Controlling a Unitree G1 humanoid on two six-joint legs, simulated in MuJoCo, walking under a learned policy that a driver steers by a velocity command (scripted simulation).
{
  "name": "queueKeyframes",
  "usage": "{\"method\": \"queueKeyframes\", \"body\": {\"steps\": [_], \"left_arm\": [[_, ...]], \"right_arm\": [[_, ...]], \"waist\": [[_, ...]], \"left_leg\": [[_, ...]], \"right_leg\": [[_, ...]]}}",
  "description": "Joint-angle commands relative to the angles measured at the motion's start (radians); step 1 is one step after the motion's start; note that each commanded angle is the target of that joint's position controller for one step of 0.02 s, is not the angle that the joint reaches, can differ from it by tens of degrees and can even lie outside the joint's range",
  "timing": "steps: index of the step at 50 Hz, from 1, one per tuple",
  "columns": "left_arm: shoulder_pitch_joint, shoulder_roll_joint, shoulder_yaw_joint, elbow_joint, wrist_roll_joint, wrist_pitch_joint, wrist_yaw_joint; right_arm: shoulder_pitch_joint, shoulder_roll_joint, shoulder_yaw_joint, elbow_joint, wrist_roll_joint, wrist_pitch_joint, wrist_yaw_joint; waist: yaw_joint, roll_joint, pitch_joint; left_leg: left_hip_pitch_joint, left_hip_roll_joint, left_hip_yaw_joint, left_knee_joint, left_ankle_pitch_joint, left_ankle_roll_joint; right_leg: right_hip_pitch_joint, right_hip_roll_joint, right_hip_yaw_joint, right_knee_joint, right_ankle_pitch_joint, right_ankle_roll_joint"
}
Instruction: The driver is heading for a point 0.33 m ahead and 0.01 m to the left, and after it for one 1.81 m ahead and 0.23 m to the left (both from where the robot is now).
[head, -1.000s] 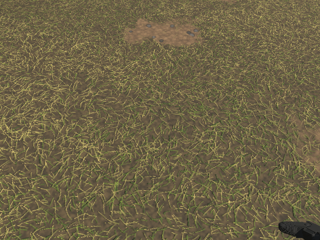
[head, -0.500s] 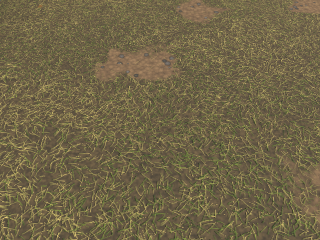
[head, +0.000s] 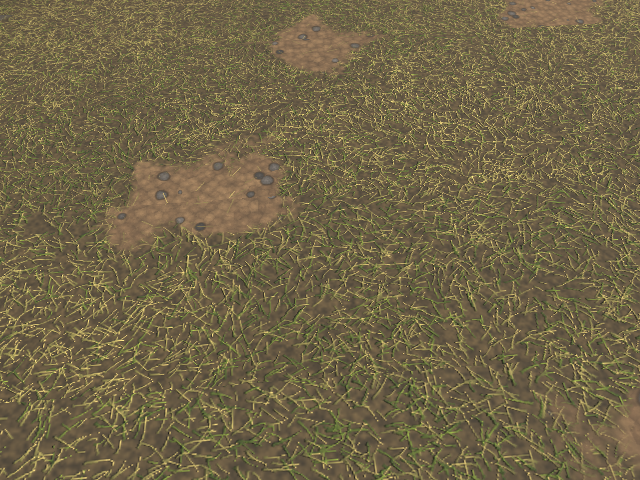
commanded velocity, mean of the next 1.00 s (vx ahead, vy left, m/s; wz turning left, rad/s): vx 0.19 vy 0.00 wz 0.19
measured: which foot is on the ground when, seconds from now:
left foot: up 0.00-0.04, down 0.06-0.42, up 0.44-0.66, down 0.68-1.00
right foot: down 0.00-0.08, up 0.10-0.36, down 0.38-0.68, up 0.70-1.00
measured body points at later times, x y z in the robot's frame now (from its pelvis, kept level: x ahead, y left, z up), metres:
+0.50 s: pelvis +0.21 +0.04 +0.00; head +0.24 +0.04 +0.45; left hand +0.43 +0.28 -0.08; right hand +0.30 -0.24 -0.11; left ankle +0.15 +0.16 -0.69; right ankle +0.28 -0.08 -0.74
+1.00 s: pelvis +0.26 +0.09 +0.01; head +0.28 +0.10 +0.46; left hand +0.33 +0.40 -0.09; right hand +0.46 -0.16 -0.07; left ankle +0.23 +0.17 -0.74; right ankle +0.29 -0.05 -0.69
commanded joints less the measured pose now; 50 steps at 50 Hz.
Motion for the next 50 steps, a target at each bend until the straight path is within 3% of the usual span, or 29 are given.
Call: {"method": "queueKeyframes", "body": {"steps": [1, 3, 4, 5, 6, 7, 9, 11, 14, 16, 17, 19, 20, 21, 22, 23, 24, 26, 27, 31, 33, 34, 35, 36, 37, 39, 40, 44, 50], "left_arm": [[0.012, 0.166, 0.042, -0.033, -0.004, -0.005, 0.001], [-0.023, 0.137, 0.029, -0.031, 0.011, -0.011, 0.010], [0.080, 0.006, -0.011, -0.058, 0.026, -0.034, 0.023], [0.059, 0.008, -0.016, -0.066, 0.017, -0.042, 0.011], [-0.070, 0.050, 0.000, -0.073, 0.004, -0.037, 0.016], [-0.093, 0.046, -0.001, -0.049, 0.000, -0.030, 0.042], [-0.100, 0.043, -0.003, -0.053, 0.032, -0.016, 0.064], [-0.155, 0.006, -0.017, -0.084, 0.029, -0.004, 0.058], [-0.127, -0.016, -0.039, -0.035, -0.017, 0.011, 0.018], [-0.123, 0.011, -0.040, -0.023, -0.036, 0.016, 0.014], [-0.107, 0.065, -0.023, -0.020, -0.039, 0.009, 0.028], [-0.150, 0.150, 0.005, -0.044, -0.036, -0.011, 0.068], [-0.191, 0.222, 0.026, -0.076, -0.036, -0.021, 0.087], [-0.156, 0.231, 0.030, -0.094, -0.045, -0.016, 0.099], [-0.060, 0.186, 0.027, -0.070, -0.037, 0.001, 0.111], [-0.021, 0.188, 0.041, -0.057, -0.022, 0.003, 0.137], [-0.065, 0.165, 0.047, -0.056, -0.033, 0.001, 0.153], [-0.220, 0.098, 0.031, -0.093, -0.057, 0.003, 0.156], [-0.276, 0.116, 0.039, -0.106, -0.053, 0.001, 0.162], [-0.309, 0.209, 0.089, -0.122, -0.020, 0.015, 0.159], [-0.336, 0.176, 0.080, -0.107, -0.003, 0.021, 0.138], [-0.302, 0.111, 0.058, -0.086, 0.001, 0.017, 0.130], [-0.222, 0.012, 0.034, -0.117, -0.020, 0.015, 0.131], [-0.211, 0.053, 0.035, -0.144, -0.030, -0.002, 0.141], [-0.266, 0.105, 0.045, -0.118, -0.035, 0.012, 0.139], [-0.269, 0.163, 0.068, -0.096, -0.008, 0.043, 0.158], [-0.248, 0.146, 0.061, -0.084, 0.005, 0.046, 0.161], [-0.200, 0.112, 0.040, -0.042, -0.017, 0.053, 0.145], [-0.219, 0.119, 0.015, -0.025, -0.026, 0.072, 0.137]], "right_arm": [[-0.117, -0.119, -0.022, -0.097, 0.025, -0.037, -0.026], [0.077, -0.183, -0.050, -0.058, 0.050, -0.073, -0.040], [0.316, -0.255, -0.067, -0.008, 0.043, -0.086, -0.044], [0.480, -0.218, -0.054, 0.039, 0.023, -0.063, -0.035], [0.459, -0.202, -0.063, 0.059, 0.021, -0.069, -0.032], [0.348, -0.152, -0.050, 0.050, 0.031, -0.066, -0.025], [0.242, -0.049, -0.024, 0.034, 0.043, -0.060, -0.034], [0.135, -0.039, -0.030, 0.010, 0.050, -0.070, -0.047], [0.061, -0.165, -0.081, 0.003, 0.047, -0.087, -0.012], [0.071, -0.192, -0.099, 0.016, 0.038, -0.085, 0.024], [0.062, -0.207, -0.109, 0.010, 0.041, -0.083, 0.037], [0.130, -0.160, -0.107, 0.028, 0.049, -0.088, 0.048], [0.209, -0.118, -0.102, 0.027, 0.055, -0.090, 0.041], [0.319, -0.061, -0.079, 0.029, 0.052, -0.092, 0.021], [0.252, -0.063, -0.079, 0.013, 0.030, -0.082, 0.008], [0.194, -0.080, -0.089, -0.013, 0.007, -0.067, -0.004], [0.199, -0.089, -0.092, 0.006, -0.002, -0.055, -0.017], [0.266, -0.091, -0.091, 0.034, -0.007, -0.039, -0.025], [0.276, -0.067, -0.083, 0.038, -0.009, -0.033, -0.013], [0.219, -0.067, -0.079, 0.040, 0.051, -0.040, 0.059], [0.243, -0.112, -0.099, 0.039, 0.078, -0.066, 0.066], [0.263, -0.146, -0.116, 0.036, 0.076, -0.080, 0.057], [0.284, -0.297, -0.155, 0.008, 0.065, -0.096, 0.030], [0.254, -0.386, -0.184, -0.033, 0.047, -0.109, 0.028], [0.245, -0.332, -0.183, -0.010, 0.022, -0.111, 0.017], [0.179, -0.226, -0.154, -0.012, 0.061, -0.097, 0.011], [0.142, -0.196, -0.142, -0.021, 0.070, -0.090, 0.013], [0.131, -0.213, -0.146, -0.051, 0.043, -0.074, 0.015], [0.180, -0.248, -0.164, -0.056, 0.044, -0.069, 0.031]], "waist": [[-0.020, -0.076, 0.008], [-0.123, -0.039, -0.111], [-0.148, 0.223, -0.395], [-0.216, 0.286, -0.456], [-0.231, 0.105, -0.174], [-0.182, 0.077, -0.047], [-0.112, 0.085, -0.061], [-0.056, 0.055, -0.107], [-0.030, 0.038, -0.079], [-0.009, 0.036, -0.066], [0.006, 0.036, -0.071], [-0.013, 0.023, -0.096], [-0.056, -0.067, -0.170], [-0.071, -0.162, -0.352], [-0.008, -0.188, -0.391], [0.017, -0.181, -0.312], [-0.008, -0.158, -0.205], [-0.093, -0.130, -0.135], [-0.125, -0.111, -0.119], [-0.099, -0.100, -0.112], [-0.124, -0.093, -0.117], [-0.130, -0.054, -0.122], [-0.089, 0.179, -0.156], [-0.087, 0.175, -0.116], [-0.118, 0.094, -0.075], [-0.092, 0.127, -0.075], [-0.062, 0.117, -0.073], [-0.053, 0.070, -0.093], [-0.108, 0.094, -0.087]], "left_leg": [[0.128, -0.038, 0.044, -0.126, 0.013, 0.045], [0.508, 0.003, 0.039, -0.066, 0.122, 0.165], [0.974, 0.256, -0.291, -0.071, 0.363, 0.434], [1.167, 0.389, -0.643, -0.208, 0.148, 0.509], [0.959, 0.362, -0.556, -0.263, -0.050, 0.391], [0.739, 0.321, -0.400, -0.295, -0.159, 0.325], [0.541, 0.257, -0.231, -0.356, 0.249, 0.329], [0.502, 0.200, -0.115, -0.360, 0.516, 0.314], [0.256, 0.051, 0.078, -0.329, 0.578, 0.250], [0.193, 0.080, 0.020, -0.284, 0.561, 0.258], [0.201, 0.100, -0.015, -0.247, 0.536, 0.269], [0.260, 0.094, -0.077, -0.176, 0.477, 0.242], [0.263, 0.016, -0.014, -0.090, 0.369, 0.156], [0.139, -0.058, 0.038, 0.069, 0.100, 0.072], [-0.005, -0.111, 0.081, 0.244, -0.426, 0.031], [-0.067, -0.078, 0.049, 0.439, -0.654, 0.026], [-0.057, -0.014, 0.023, 0.521, -0.621, 0.026], [0.075, 0.011, 0.041, 0.468, -0.536, 0.012], [0.161, 0.012, 0.080, 0.373, -0.477, 0.010], [0.250, -0.025, 0.147, 0.038, -0.175, 0.035], [0.380, -0.056, 0.127, -0.099, -0.014, 0.097], [0.449, -0.040, 0.087, -0.151, 0.121, 0.151], [0.528, 0.196, -0.201, -0.242, 0.641, 0.348], [0.566, 0.347, -0.443, -0.310, 0.665, 0.539], [0.563, 0.302, -0.363, -0.331, 0.457, 0.472], [0.527, 0.214, -0.281, -0.338, 0.287, 0.364], [0.483, 0.209, -0.259, -0.334, 0.344, 0.347], [0.478, 0.161, -0.213, -0.323, 0.409, 0.349], [0.523, 0.184, -0.328, -0.275, 0.397, 0.375]], "right_leg": [[-0.004, -0.274, 0.252, -0.040, 0.321, -0.159], [-0.160, -0.164, 0.185, 0.170, 0.499, -0.053], [-0.392, 0.031, 0.044, 0.501, 0.199, 0.051], [-0.702, 0.074, -0.009, 0.782, -0.281, 0.090], [-0.851, -0.020, -0.025, 0.919, -0.195, 0.071], [-0.839, -0.101, -0.061, 0.940, -0.080, 0.058], [-0.637, -0.172, -0.078, 0.806, -0.001, 0.064], [-0.539, -0.197, -0.114, 0.658, -0.112, 0.121], [-0.253, -0.167, -0.226, 0.293, 0.178, 0.183], [-0.169, -0.136, -0.211, 0.199, 0.366, 0.164], [-0.144, -0.119, -0.209, 0.143, 0.420, 0.131], [-0.106, -0.147, -0.177, 0.085, 0.607, 0.019], [-0.004, -0.264, -0.105, 0.076, 0.965, -0.122], [0.260, -0.481, 0.100, 0.037, 1.111, -0.344], [0.358, -0.586, 0.219, -0.009, 1.006, -0.407], [0.263, -0.591, 0.204, -0.068, 0.739, -0.354], [0.106, -0.544, 0.128, -0.123, 0.531, -0.274], [-0.078, -0.480, -0.009, -0.211, 0.414, -0.197], [-0.145, -0.428, -0.092, -0.226, 0.399, -0.152], [-0.097, -0.390, -0.174, -0.168, 0.327, -0.102], [-0.162, -0.420, -0.157, -0.091, 0.221, -0.076], [-0.204, -0.390, -0.187, -0.016, 0.140, -0.021], [-0.281, -0.233, -0.338, 0.225, -0.067, 0.102], [-0.464, -0.093, -0.257, 0.318, -0.285, 0.154], [-0.511, -0.127, -0.171, 0.403, -0.252, 0.160], [-0.517, -0.153, -0.140, 0.558, -0.190, 0.166], [-0.486, -0.161, -0.121, 0.603, -0.174, 0.167], [-0.417, -0.146, -0.151, 0.501, 0.006, 0.189], [-0.369, -0.141, -0.161, 0.292, -0.025, 0.176]]}}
